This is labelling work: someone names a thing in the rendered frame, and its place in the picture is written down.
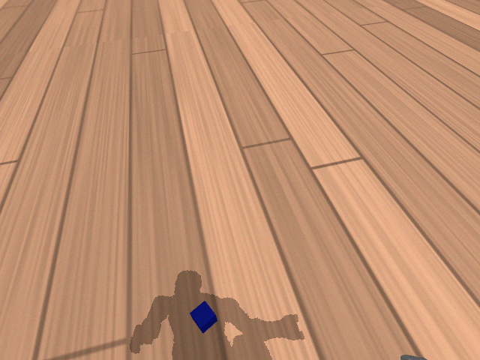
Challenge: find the cube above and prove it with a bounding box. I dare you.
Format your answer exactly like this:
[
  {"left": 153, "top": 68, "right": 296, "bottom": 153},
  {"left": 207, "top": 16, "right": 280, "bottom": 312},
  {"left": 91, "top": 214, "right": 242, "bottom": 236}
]
[{"left": 190, "top": 301, "right": 218, "bottom": 333}]

